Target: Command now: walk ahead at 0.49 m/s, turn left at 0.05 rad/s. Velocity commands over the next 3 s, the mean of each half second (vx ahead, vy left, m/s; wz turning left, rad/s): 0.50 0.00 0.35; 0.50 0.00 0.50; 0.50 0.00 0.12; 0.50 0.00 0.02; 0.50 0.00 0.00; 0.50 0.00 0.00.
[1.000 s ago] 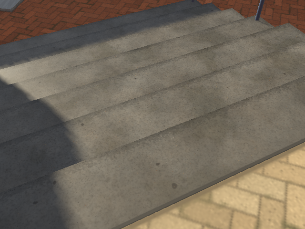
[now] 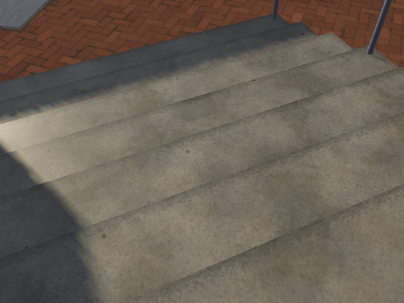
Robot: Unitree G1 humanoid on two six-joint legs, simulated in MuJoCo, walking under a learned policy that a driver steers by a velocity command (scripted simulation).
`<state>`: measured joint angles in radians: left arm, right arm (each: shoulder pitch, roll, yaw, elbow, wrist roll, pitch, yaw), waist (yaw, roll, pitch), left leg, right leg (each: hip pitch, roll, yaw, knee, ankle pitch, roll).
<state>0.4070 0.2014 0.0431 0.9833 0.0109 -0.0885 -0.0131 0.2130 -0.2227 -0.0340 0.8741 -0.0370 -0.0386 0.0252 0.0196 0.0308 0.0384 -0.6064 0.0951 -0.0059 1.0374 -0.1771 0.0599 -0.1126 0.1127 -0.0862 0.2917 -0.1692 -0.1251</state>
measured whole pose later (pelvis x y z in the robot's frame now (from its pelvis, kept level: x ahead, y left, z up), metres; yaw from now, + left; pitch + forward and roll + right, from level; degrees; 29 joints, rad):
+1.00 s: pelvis +0.54 +0.11 -0.03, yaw +28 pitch +0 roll -2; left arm 0.19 0.26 0.05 0.82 0.02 -0.12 -0.01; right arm 0.33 -0.31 -0.06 0.88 -0.03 -0.04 -0.02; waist -0.01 0.06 0.01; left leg -0.28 -0.13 -0.16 1.14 -0.48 0.08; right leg -0.32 0.07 -0.01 0.64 -0.34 -0.04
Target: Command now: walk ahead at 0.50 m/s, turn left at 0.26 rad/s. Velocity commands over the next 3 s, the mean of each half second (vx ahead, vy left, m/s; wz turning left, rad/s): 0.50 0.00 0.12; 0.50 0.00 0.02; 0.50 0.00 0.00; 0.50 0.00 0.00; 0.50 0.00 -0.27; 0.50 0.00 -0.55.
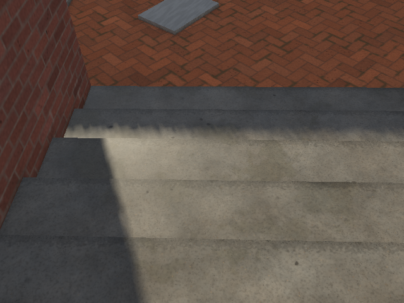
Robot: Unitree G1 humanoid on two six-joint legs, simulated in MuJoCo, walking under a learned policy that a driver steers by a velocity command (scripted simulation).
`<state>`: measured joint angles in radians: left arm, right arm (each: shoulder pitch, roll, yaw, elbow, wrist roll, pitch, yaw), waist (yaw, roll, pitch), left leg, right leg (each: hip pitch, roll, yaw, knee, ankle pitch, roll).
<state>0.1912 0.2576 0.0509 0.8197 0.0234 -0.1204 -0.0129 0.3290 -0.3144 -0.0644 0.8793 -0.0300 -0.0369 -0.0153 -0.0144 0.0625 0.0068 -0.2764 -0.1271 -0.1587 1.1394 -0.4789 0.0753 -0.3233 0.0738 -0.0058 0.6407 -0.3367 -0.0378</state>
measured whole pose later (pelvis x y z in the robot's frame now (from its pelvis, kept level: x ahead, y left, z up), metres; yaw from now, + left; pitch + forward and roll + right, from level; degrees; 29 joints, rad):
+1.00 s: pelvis +0.56 -0.06 -0.23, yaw +1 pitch +1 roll +1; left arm 0.06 0.22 0.05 0.91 0.02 -0.05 -0.04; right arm 0.45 -0.23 -0.05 1.05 0.01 -0.06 -0.05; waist -0.10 0.02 0.07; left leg -0.34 -0.01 -0.06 1.69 -0.71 0.07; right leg -0.41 -0.01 -0.06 0.58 -0.18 -0.06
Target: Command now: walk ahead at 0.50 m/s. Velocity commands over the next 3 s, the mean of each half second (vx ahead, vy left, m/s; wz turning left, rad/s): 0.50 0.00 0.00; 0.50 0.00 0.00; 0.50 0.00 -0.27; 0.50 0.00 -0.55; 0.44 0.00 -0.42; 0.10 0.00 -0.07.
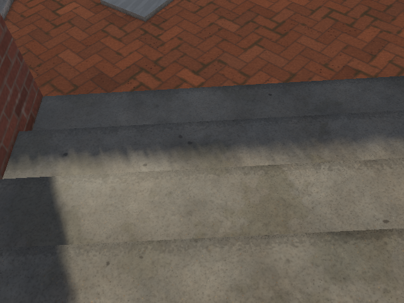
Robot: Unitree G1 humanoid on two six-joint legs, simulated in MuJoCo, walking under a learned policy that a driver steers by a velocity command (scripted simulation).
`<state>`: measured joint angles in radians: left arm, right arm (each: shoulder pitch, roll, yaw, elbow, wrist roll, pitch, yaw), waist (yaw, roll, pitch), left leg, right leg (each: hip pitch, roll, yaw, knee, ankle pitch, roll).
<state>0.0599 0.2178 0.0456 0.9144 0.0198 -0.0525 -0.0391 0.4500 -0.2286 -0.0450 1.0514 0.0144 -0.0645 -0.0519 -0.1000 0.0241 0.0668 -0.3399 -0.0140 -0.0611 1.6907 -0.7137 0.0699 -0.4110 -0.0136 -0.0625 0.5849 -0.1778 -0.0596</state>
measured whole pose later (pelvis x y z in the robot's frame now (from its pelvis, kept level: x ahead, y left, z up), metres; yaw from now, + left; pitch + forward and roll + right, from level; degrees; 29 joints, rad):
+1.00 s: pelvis +0.51 -0.02 -0.12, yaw +0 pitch -2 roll +0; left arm 0.25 0.19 0.04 0.98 0.03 -0.06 -0.01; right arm 0.33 -0.22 -0.06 1.04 -0.03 -0.03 -0.02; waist -0.03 0.04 0.07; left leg -0.50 0.00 -0.05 1.47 -0.42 0.08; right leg -0.26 0.06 -0.07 0.57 -0.28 -0.10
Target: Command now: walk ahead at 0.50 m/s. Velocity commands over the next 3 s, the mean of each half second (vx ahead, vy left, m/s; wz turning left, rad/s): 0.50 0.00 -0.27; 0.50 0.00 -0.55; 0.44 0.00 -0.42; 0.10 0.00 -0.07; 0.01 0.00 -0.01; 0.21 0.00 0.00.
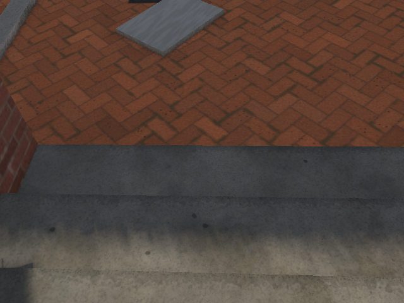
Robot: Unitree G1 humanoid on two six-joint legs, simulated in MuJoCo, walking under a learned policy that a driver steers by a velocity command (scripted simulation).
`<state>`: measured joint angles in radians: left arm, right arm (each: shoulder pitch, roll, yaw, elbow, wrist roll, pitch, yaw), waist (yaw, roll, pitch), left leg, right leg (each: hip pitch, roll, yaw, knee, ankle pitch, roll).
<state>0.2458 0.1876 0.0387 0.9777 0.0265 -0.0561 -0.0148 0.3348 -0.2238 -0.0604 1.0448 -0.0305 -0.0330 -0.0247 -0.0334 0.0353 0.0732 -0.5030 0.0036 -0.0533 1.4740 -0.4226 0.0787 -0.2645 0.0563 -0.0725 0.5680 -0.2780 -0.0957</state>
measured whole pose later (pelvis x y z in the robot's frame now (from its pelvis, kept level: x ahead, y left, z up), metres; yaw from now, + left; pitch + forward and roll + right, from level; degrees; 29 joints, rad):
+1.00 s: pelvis +0.49 +0.03 -0.14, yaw -27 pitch +0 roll +0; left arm 0.03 0.24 0.05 0.77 0.03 0.00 -0.03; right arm 0.41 -0.24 -0.05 0.94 -0.03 -0.03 -0.01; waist -0.05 0.03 0.05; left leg -0.17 0.11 0.19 0.97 -0.50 -0.01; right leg -0.39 0.05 -0.08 0.72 -0.35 -0.12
